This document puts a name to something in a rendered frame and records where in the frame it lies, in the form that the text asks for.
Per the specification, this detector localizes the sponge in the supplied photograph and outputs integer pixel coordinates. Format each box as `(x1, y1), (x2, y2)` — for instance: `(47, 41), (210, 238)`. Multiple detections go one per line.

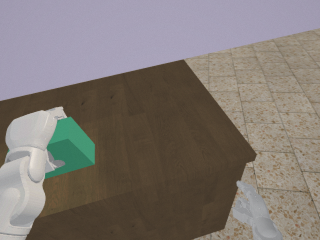
(8, 116), (95, 179)

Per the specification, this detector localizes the right robot forearm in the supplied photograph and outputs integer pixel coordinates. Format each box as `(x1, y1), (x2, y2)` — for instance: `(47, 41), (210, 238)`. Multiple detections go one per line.
(252, 217), (283, 240)

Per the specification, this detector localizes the left robot hand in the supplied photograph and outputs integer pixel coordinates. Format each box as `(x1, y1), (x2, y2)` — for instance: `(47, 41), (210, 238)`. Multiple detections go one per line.
(5, 106), (67, 173)

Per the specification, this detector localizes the left robot forearm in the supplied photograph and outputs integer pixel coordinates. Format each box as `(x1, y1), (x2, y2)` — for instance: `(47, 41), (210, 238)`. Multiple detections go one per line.
(0, 146), (47, 240)

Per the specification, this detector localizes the right robot hand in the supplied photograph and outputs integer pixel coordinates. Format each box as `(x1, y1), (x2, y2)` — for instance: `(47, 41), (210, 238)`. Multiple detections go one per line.
(232, 180), (271, 226)

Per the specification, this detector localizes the table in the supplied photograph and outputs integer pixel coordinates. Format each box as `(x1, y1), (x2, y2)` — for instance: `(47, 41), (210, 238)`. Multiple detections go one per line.
(0, 59), (257, 240)

